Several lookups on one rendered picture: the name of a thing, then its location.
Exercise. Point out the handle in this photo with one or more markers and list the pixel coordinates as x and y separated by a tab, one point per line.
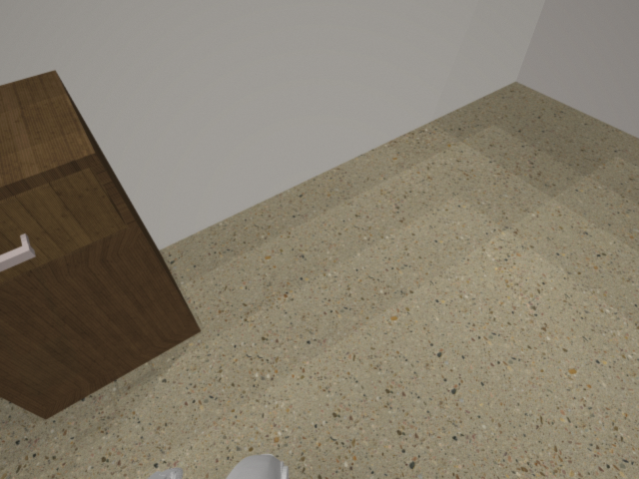
17	255

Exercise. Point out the cabinet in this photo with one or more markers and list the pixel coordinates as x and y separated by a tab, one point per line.
80	321

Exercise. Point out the robot left thigh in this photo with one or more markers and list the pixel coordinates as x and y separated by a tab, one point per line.
260	467

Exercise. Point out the drawer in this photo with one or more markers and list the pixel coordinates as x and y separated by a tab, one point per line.
58	217

